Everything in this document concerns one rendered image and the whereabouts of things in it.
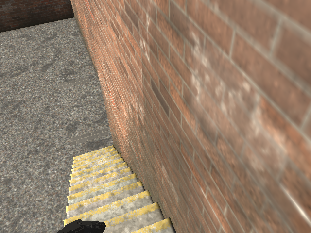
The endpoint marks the stairs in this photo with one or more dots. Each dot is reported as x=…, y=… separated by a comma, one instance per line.
x=103, y=188

